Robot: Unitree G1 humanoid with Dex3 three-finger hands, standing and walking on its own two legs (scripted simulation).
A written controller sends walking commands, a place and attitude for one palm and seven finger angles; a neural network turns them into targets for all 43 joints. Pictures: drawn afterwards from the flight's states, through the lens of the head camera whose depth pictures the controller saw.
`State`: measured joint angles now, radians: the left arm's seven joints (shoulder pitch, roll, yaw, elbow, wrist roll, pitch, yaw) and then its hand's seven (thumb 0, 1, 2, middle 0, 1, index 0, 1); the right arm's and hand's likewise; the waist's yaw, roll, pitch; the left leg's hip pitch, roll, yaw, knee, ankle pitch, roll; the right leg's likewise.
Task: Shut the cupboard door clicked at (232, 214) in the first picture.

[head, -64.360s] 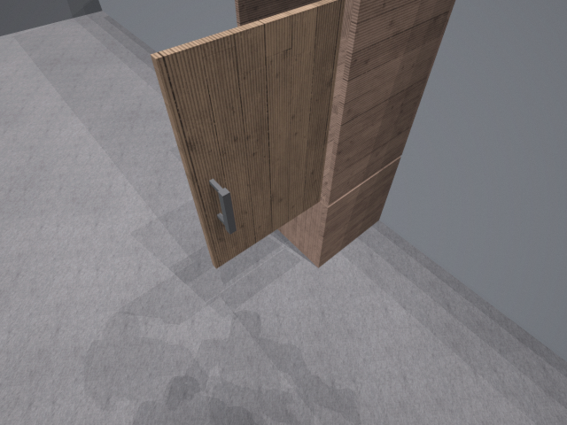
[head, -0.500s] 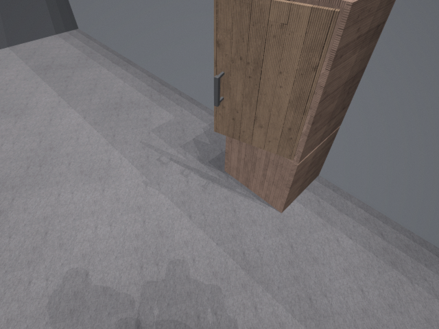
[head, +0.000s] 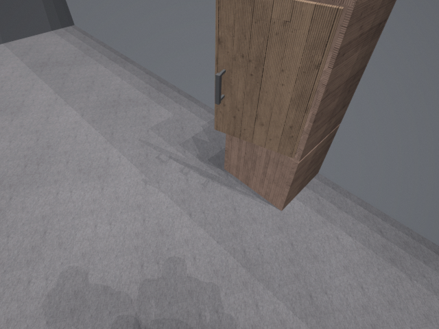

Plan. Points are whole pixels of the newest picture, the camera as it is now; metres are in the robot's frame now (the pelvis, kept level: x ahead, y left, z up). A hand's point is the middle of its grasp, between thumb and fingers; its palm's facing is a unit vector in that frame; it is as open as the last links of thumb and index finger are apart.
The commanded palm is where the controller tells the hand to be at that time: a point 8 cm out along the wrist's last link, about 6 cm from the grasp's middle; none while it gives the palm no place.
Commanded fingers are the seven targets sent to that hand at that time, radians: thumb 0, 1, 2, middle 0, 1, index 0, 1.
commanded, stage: look to check the result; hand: left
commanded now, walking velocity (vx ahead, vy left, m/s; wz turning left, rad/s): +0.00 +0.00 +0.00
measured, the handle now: (220, 87) +0.99 +0.05 -0.09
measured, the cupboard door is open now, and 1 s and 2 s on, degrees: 16 16 16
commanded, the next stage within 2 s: walk to a spot facing it in 0.36 s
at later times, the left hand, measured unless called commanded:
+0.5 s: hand out of the picture +0.00 +0.18 -0.18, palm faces +0.02 -0.98 -0.21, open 7.4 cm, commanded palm none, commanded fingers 0.00 0.90 0.90 -0.20 -0.30 -0.20 -0.30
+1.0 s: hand out of the picture +0.03 +0.23 -0.18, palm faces +0.25 -0.93 -0.25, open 7.4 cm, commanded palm none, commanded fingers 0.00 0.90 0.90 -0.20 -0.30 -0.20 -0.30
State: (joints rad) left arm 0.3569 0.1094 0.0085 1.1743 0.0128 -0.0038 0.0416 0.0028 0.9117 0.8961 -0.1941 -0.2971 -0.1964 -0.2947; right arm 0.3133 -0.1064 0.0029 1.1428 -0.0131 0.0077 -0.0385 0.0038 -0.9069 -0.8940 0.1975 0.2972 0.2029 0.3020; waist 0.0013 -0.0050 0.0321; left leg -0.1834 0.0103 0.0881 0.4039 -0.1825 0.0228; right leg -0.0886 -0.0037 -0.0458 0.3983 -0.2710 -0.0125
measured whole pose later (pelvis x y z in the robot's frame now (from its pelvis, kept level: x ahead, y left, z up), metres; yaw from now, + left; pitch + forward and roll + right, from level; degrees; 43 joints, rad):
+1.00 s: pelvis +0.00 +0.01 -0.01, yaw +14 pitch +1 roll +0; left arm 0.16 0.22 0.08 0.96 0.03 0.05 0.02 0.01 0.91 0.90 -0.20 -0.30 -0.20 -0.29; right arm 0.22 -0.20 -0.04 0.95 -0.03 0.04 -0.01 0.00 -0.91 -0.89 0.20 0.30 0.20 0.30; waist -0.02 -0.02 0.10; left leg -0.35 -0.06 0.01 0.55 -0.22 0.06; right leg -0.42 -0.05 -0.02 1.06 -0.43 0.04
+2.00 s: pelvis +0.26 +0.09 -0.02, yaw +52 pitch +1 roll +2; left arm 0.15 0.22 0.06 0.82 0.03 -0.03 -0.02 0.00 0.91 0.90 -0.19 -0.30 -0.20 -0.29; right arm 0.28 -0.20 -0.05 0.95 -0.03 0.01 0.02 0.01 -0.90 -0.89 0.20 0.30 0.21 0.30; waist -0.03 0.00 0.06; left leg -0.26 -0.04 -0.07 0.62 -0.38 0.01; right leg -0.42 -0.08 -0.06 0.61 -0.23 0.06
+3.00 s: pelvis +0.36 +0.20 -0.01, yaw +46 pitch +0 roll -1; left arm 0.14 0.26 0.10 0.92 0.02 0.08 -0.02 0.01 0.91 0.90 -0.19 -0.30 -0.20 -0.29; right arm 0.22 -0.23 -0.04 0.93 -0.03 0.02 -0.04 0.01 -0.91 -0.89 0.20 0.30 0.20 0.30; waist 0.01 -0.01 0.11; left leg -0.17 0.09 0.15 0.52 -0.34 -0.01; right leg -0.41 -0.01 -0.05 0.91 -0.47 0.03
